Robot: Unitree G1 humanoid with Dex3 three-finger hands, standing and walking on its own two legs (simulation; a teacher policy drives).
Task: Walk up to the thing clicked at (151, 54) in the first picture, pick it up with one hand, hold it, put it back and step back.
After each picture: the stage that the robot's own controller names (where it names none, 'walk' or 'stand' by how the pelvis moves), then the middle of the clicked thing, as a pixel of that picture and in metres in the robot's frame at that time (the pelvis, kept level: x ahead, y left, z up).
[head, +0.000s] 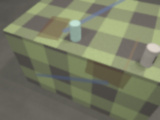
stand; (149, 55) +0.59 -0.32 -0.10
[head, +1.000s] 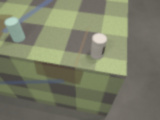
walk; (98, 46) +0.58 -0.03 -0.07
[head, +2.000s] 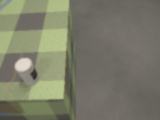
walk; (28, 72) +0.43 +0.27 -0.06
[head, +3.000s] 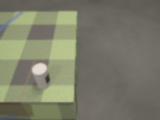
stand; (42, 76) +0.47 +0.22 -0.09
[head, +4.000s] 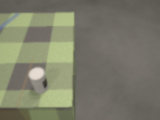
stand; (39, 81) +0.44 +0.22 -0.10
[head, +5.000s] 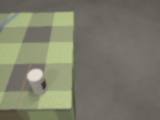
stand; (38, 82) +0.43 +0.22 -0.10
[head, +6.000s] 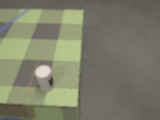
stand; (45, 78) +0.45 +0.19 -0.10
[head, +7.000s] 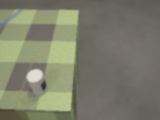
stand; (37, 82) +0.42 +0.22 -0.10
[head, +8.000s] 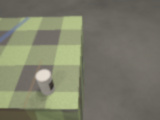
rise first; (45, 82) +0.44 +0.22 -0.09
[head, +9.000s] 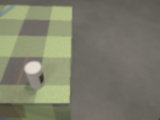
go down; (35, 75) +0.45 +0.20 -0.07
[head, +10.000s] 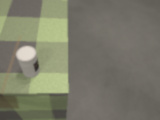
go down; (29, 62) +0.45 +0.20 -0.02
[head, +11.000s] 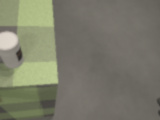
close in; (10, 51) +0.46 +0.21 +0.00
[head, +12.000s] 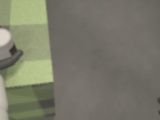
close; (4, 48) +0.47 +0.21 +0.02
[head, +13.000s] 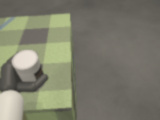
lift; (30, 71) +0.33 +0.17 +0.15
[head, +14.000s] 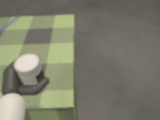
hold; (32, 75) +0.32 +0.17 +0.13
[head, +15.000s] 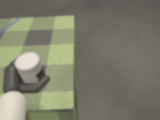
hold; (32, 73) +0.33 +0.17 +0.13
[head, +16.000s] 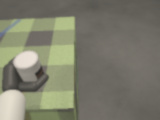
hold; (31, 72) +0.33 +0.17 +0.14
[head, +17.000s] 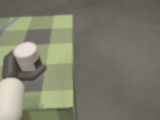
crouch; (30, 63) +0.37 +0.18 +0.13
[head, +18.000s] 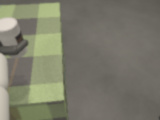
lower; (12, 38) +0.46 +0.21 +0.14
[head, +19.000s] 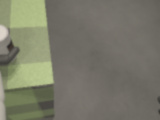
lower; (1, 45) +0.47 +0.21 +0.04
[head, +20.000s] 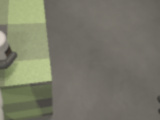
lower; out of the picture +0.46 +0.22 +0.02
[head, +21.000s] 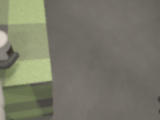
lower; (1, 50) +0.46 +0.22 +0.02
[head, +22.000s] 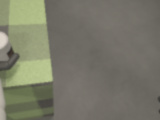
lower; (1, 51) +0.46 +0.22 +0.02
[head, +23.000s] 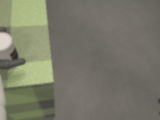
open; (5, 52) +0.46 +0.21 +0.02
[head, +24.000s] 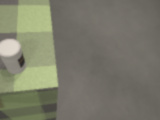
sink last; (13, 57) +0.45 +0.20 +0.00
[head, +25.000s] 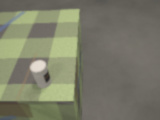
stand; (41, 74) +0.45 +0.22 -0.03
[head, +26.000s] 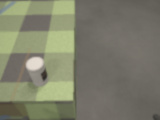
stand; (38, 72) +0.43 +0.21 -0.02
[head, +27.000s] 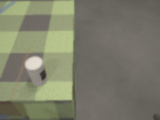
stand; (37, 72) +0.44 +0.21 -0.02
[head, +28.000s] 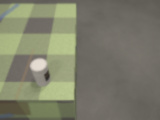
stand; (41, 73) +0.45 +0.20 -0.05
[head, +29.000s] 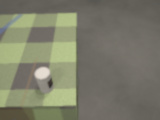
stand; (44, 80) +0.44 +0.20 -0.09
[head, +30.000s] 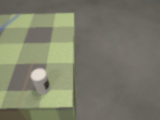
stand; (41, 81) +0.44 +0.21 -0.10
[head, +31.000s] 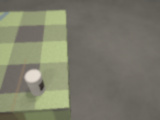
stand; (35, 83) +0.42 +0.23 -0.10
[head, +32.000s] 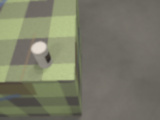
walk; (42, 55) +0.51 +0.22 -0.07
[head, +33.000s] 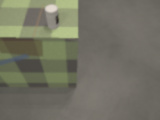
walk; (52, 17) +0.77 +0.18 -0.08
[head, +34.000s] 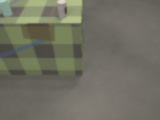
stand; (62, 9) +1.09 +0.21 -0.08
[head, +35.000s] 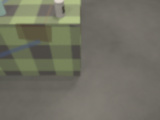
stand; (59, 8) +1.03 +0.17 -0.09
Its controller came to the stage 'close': yes
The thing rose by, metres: 0.21
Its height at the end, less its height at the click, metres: +0.00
